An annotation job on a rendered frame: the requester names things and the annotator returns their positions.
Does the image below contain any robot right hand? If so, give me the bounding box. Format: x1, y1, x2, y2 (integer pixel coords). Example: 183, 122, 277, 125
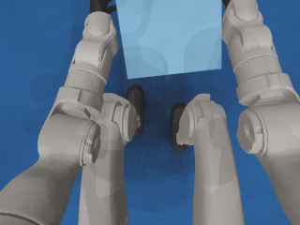
221, 0, 231, 10

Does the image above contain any carton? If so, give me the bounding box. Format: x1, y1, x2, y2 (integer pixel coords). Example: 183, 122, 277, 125
115, 0, 222, 80

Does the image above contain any robot right upper arm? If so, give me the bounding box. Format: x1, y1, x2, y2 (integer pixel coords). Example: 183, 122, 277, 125
236, 102, 300, 225

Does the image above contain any robot right forearm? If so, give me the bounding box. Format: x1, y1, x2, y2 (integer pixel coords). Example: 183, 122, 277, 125
221, 0, 300, 107

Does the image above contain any right robot thigh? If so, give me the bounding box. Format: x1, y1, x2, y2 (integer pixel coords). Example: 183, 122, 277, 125
183, 100, 245, 225

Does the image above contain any robot left upper arm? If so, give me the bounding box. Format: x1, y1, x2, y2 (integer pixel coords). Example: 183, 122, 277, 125
0, 113, 101, 225

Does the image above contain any robot left hand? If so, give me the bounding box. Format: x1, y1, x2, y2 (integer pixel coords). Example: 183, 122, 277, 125
90, 0, 117, 14

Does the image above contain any robot left foot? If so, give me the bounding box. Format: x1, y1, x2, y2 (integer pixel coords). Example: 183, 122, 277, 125
126, 85, 145, 137

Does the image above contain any robot left forearm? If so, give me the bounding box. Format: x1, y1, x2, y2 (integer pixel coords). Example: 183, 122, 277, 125
37, 11, 119, 154

